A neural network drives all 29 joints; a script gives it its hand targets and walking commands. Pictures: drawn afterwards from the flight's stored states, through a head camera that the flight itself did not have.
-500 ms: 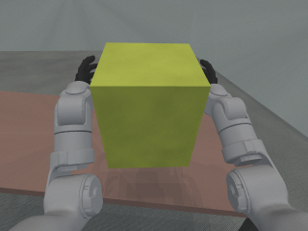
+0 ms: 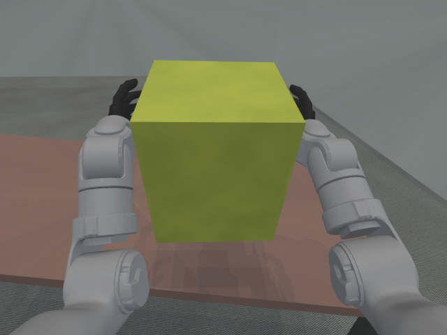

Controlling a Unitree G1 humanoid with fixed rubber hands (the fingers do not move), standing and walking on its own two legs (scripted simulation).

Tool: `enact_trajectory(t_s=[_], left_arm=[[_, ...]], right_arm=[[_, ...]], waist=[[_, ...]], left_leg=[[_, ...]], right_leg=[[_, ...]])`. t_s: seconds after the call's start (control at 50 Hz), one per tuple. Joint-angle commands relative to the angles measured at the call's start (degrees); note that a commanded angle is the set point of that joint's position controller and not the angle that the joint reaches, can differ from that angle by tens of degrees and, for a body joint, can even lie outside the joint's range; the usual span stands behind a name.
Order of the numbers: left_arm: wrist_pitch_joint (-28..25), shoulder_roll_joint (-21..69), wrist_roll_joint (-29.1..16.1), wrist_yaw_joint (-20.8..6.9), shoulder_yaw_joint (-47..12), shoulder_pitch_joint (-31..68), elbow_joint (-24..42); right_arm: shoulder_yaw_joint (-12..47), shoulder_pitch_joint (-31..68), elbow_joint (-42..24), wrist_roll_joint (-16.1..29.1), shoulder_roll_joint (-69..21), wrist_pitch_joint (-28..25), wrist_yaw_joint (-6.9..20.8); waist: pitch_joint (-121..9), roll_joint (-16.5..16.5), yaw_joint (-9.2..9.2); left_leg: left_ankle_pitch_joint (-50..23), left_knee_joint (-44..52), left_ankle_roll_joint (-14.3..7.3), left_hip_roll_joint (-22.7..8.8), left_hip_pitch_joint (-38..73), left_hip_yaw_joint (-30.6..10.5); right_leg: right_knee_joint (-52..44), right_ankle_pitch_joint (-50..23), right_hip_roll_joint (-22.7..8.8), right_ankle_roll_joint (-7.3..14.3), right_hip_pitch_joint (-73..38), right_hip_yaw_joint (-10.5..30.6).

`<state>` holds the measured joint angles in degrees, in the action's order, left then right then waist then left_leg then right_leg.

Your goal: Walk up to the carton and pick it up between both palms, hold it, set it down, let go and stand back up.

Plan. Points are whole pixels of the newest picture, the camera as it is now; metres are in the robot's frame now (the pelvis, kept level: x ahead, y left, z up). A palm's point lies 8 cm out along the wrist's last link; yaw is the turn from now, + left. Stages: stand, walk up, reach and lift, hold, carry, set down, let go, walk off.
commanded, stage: hold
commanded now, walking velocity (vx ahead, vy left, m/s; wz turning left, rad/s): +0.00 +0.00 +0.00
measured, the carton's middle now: (215, 152) +0.35 +0.00 +0.23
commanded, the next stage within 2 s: none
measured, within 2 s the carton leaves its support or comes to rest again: neither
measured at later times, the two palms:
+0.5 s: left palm (123, 121) +0.35 +0.15 +0.29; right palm (306, 127) +0.35 -0.16 +0.28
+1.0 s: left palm (120, 122) +0.36 +0.15 +0.28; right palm (301, 128) +0.36 -0.15 +0.28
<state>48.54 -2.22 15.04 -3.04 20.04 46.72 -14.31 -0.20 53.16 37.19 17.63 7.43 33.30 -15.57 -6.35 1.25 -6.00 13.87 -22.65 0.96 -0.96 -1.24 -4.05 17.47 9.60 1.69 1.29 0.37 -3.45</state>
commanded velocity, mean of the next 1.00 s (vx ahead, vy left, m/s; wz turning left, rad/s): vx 0.00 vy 0.00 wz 0.00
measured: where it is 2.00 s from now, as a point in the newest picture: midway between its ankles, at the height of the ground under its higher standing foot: outside the picture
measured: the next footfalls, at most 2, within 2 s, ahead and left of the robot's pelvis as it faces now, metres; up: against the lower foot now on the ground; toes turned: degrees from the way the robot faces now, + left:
none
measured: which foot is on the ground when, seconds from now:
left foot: down 0.00-1.00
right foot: down 0.00-1.00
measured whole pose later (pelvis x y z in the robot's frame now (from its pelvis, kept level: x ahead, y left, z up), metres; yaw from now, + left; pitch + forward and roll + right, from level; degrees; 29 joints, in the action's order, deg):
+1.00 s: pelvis +0.00 +0.00 +0.00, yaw +0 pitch -7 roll -1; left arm 46.9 -2.8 14.9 -3.3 20.1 47.9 -16.5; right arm -0.2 53.1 37.8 17.7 7.3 32.4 -16.1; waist -6.3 1.7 -6.0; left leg 13.3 -22.1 1.0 -0.6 -1.4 -4.5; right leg 17.6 9.6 1.6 1.3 0.7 -3.2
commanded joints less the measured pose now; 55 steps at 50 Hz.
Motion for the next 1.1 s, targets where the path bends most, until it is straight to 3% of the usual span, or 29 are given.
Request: enact_trajectory(t_s=[0.0,0.04,0.08,0.12,0.16,0.22,0.24,0.28,0.32,0.38,0.42,0.44,0.5,0.54,0.58,0.64,0.7,0.74,0.78,0.8,0.84,0.86,0.9,0.92,0.96,1.0,1.04,1.06,1.08], left_arm=[[-3.6,32.7,-11.7,-8.3,-28.0,45.4,8.3],[-2.6,29.9,-7.4,-8.8,-24.3,40.6,4.9],[-2.7,31.2,-9.1,-8.7,-26.5,42.3,8.9],[-2.4,31.2,-8.4,-8.2,-26.0,39.8,7.3],[-2.8,31.0,-9.4,-8.9,-27.4,41.8,7.4],[-2.7,29.2,-6.8,-8.2,-23.0,40.9,5.5],[-3.2,30.0,-9.3,-8.4,-25.6,41.8,6.0],[-3.5,30.2,-8.4,-7.8,-24.9,44.6,5.2],[-3.5,30.9,-9.8,-8.5,-27.2,43.4,2.7],[-3.4,29.8,-8.2,-8.3,-22.7,43.1,-1.1],[-4.5,33.1,-11.2,-8.4,-27.8,47.8,2.0],[-4.2,30.7,-8.5,-8.0,-24.2,45.3,0.3],[-4.3,32.1,-10.2,-8.3,-26.0,44.7,2.6],[-3.4,29.7,-7.0,-9.0,-22.1,43.6,1.0],[-3.5,28.7,-6.6,-9.2,-21.2,45.0,-1.4],[-4.9,31.6,-11.1,-8.5,-25.7,46.3,4.7],[-4.8,30.7,-10.3,-8.3,-25.4,46.4,3.4],[-4.3,29.8,-8.1,-8.4,-23.3,44.9,2.3],[-5.0,28.1,-9.0,-8.4,-22.1,47.5,0.0],[-5.4,29.9,-10.8,-8.6,-24.9,48.0,0.2],[-5.3,29.9,-9.1,-8.7,-23.0,46.4,-0.8],[-4.8,31.1,-8.8,-8.1,-24.0,43.8,1.3],[-4.6,31.3,-8.4,-8.5,-23.7,43.1,0.9],[-3.9,31.6,-9.5,-9.0,-25.9,41.3,1.8],[-4.1,30.0,-8.3,-9.4,-23.7,42.1,-1.6],[-4.2,30.9,-9.2,-8.6,-24.7,42.9,3.3],[-4.8,33.7,-11.8,-8.8,-29.6,45.4,6.3],[-3.8,32.9,-8.3,-8.1,-27.0,43.9,4.9],[-3.3,30.8,-7.1,-8.5,-23.9,42.3,3.5]], right_arm=[[15.2,47.6,-20.8,8.7,-38.2,-2.1,7.7],[15.4,43.5,-18.0,8.8,-37.0,-1.4,7.4],[15.2,43.5,-18.6,9.1,-36.6,-1.7,7.6],[17.8,46.3,-22.8,9.4,-37.3,-1.7,8.2],[15.4,43.1,-20.7,7.8,-37.4,-1.5,7.2],[17.3,46.2,-19.8,8.6,-38.5,-2.3,8.0],[17.5,46.8,-23.2,8.7,-39.3,-2.6,7.9],[17.6,49.2,-20.1,8.6,-39.8,-2.8,8.0],[13.9,45.9,-18.4,6.5,-38.1,-2.1,7.3],[15.2,52.2,-19.8,6.7,-38.5,-2.6,7.9],[13.1,51.8,-20.1,6.6,-38.8,-3.2,7.6],[14.3,49.8,-16.8,7.2,-38.6,-2.2,7.8],[14.1,48.3,-17.6,7.0,-38.7,-2.1,7.3],[13.7,45.3,-12.0,7.7,-37.0,-1.3,8.3],[12.3,47.6,-11.5,7.0,-36.3,-1.5,8.5],[14.7,48.6,-19.6,8.1,-40.0,-2.8,8.0],[14.3,48.0,-17.3,6.7,-39.6,-3.0,7.5],[16.4,48.6,-17.4,8.0,-39.3,-2.4,7.8],[14.3,50.3,-15.3,6.8,-40.2,-2.5,7.8],[13.0,49.2,-16.6,5.9,-40.2,-2.9,7.2],[13.7,48.9,-17.0,6.8,-41.3,-2.8,7.2],[16.6,51.0,-19.4,8.5,-39.2,-3.3,7.4],[16.7,50.6,-20.1,8.3,-40.5,-3.1,6.8],[14.1,46.1,-19.3,8.3,-37.5,-2.7,6.4],[13.6,48.0,-18.6,6.8,-38.9,-2.2,6.4],[15.9,48.2,-20.5,9.0,-39.2,-3.1,7.2],[13.9,46.7,-21.7,8.1,-38.3,-3.0,6.3],[14.4,45.5,-17.1,8.3,-35.9,-2.4,7.3],[14.8,44.0,-16.7,8.4,-37.0,-1.8,7.2]], waist=[[-18.2,-3.7,-1.38],[-12.9,-4.0,-0.06],[-16.7,-4.9,-1.93],[-14.4,-3.9,1.60],[-13.4,-2.8,-3.13],[-13.1,-2.9,2.18],[-14.3,-0.6,0.80],[-14.3,-1.0,2.68],[-11.3,-2.7,-2.87],[-13.3,-1.4,1.59],[-16.6,-3.5,-2.11],[-13.8,-2.9,0.33],[-16.0,-2.5,-2.56],[-11.5,-4.1,0.78],[-9.1,-4.6,0.46],[-19.2,-1.3,-0.95],[-16.1,-1.9,-1.38],[-13.5,-2.8,1.62],[-13.6,0.9,1.04],[-14.9,-0.9,-2.49],[-16.2,-0.8,-1.35],[-17.0,-3.1,1.24],[-16.2,-2.0,1.36],[-14.9,-3.7,-2.44],[-11.8,-1.1,-1.49],[-16.1,-2.5,0.40],[-16.4,-5.0,-4.83],[-13.2,-7.2,-1.76],[-11.9,-4.5,-0.31]], left_leg=[[-18.7,3.6,2.6,3.1,-5.1,1.4],[-16.4,4.1,2.0,3.6,-4.7,2.6],[-20.1,3.9,3.2,3.1,-3.6,2.3],[-19.2,4.5,2.7,2.7,-5.2,2.3],[-17.5,4.7,2.4,3.3,-5.5,2.6],[-14.9,4.7,1.0,3.6,-5.4,3.1],[-13.8,4.1,0.6,3.1,-5.1,2.6],[-10.7,4.7,0.5,3.6,-5.5,2.9],[-9.2,4.9,1.4,3.0,-5.9,2.0],[-8.2,5.9,-0.4,3.6,-7.5,3.1],[-10.7,5.5,1.7,3.4,-7.7,2.6],[-9.3,6.0,0.9,3.7,-7.2,2.7],[-13.9,5.0,1.5,3.4,-5.4,2.1],[-12.4,6.0,1.4,3.1,-6.2,2.3],[-6.8,6.7,0.7,3.7,-9.3,3.3],[-12.8,4.9,1.2,3.8,-6.3,2.5],[-11.9,4.5,1.0,3.9,-6.4,2.5],[-9.9,4.8,0.1,4.6,-6.8,3.4],[-7.3,5.2,-0.6,4.4,-7.7,3.3],[-6.6,5.1,-0.4,4.3,-6.9,3.0],[-10.5,4.2,-0.6,4.8,-5.4,2.7],[-13.2,4.3,0.2,4.1,-5.2,2.2],[-15.6,3.6,0.4,4.5,-5.0,2.6],[-16.5,4.4,2.0,3.8,-4.3,2.6],[-9.9,4.8,0.2,4.2,-5.6,2.6],[-15.7,4.7,1.1,3.7,-4.6,2.6],[-16.6,3.9,2.7,3.9,-3.9,2.1],[-15.4,4.7,3.2,3.1,-4.2,1.6],[-13.8,5.0,1.7,4.2,-5.4,3.0]], right_leg=[[0.5,-17.3,2.2,-2.6,-11.5,1.8],[-0.2,-15.9,1.2,-3.3,-10.8,2.1],[0.4,-17.4,1.9,-2.8,-12.2,1.9],[0.5,-15.3,2.6,-2.4,-11.1,1.8],[0.2,-17.6,1.8,-3.4,-10.9,1.6],[-0.7,-13.8,1.2,-3.1,-9.6,2.1],[-0.6,-13.7,1.2,-3.4,-8.2,2.4],[-0.8,-8.9,1.6,-3.2,-6.7,1.4],[-1.1,-10.3,1.6,-2.7,-5.9,1.9],[-1.2,-7.3,1.6,-3.1,-7.0,1.7],[-0.5,-9.7,2.3,-2.3,-9.1,1.3],[-1.1,-8.1,1.7,-3.1,-8.0,1.7],[-0.6,-14.0,1.3,-2.6,-8.7,1.4],[-1.0,-10.4,1.4,-2.3,-8.7,2.0],[-2.1,-5.5,1.3,-2.4,-7.8,2.5],[-0.3,-14.2,1.4,-3.2,-11.9,2.1],[-0.8,-12.4,1.3,-3.3,-8.9,1.5],[-0.9,-9.6,1.4,-3.3,-8.4,1.7],[-1.3,-7.1,1.2,-3.8,-6.8,1.8],[-1.8,-8.9,0.7,-3.5,-6.4,2.4],[-1.3,-15.3,0.8,-4.1,-9.0,2.6],[-0.5,-14.4,1.8,-3.4,-8.7,2.2],[-0.2,-16.7,1.7,-3.9,-9.9,2.1],[-0.1,-17.2,1.7,-3.3,-9.8,1.9],[-1.6,-13.3,1.2,-4.1,-7.8,2.4],[-0.3,-14.6,2.2,-3.3,-9.0,1.8],[-0.9,-16.3,2.0,-3.3,-8.8,1.6],[-0.6,-12.1,2.4,-2.4,-7.4,1.4],[-0.7,-11.1,2.1,-3.2,-8.8,1.5]])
